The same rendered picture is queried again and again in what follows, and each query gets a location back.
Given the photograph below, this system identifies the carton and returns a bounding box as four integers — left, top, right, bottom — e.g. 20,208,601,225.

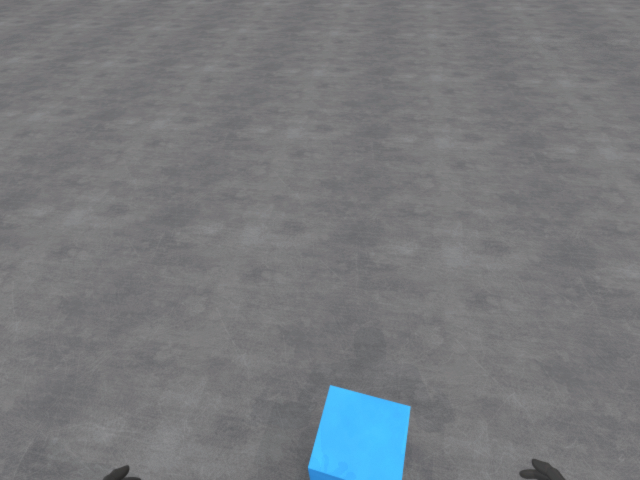
308,385,411,480

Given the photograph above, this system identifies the right robot hand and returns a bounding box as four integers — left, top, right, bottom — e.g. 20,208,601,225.
519,459,565,480

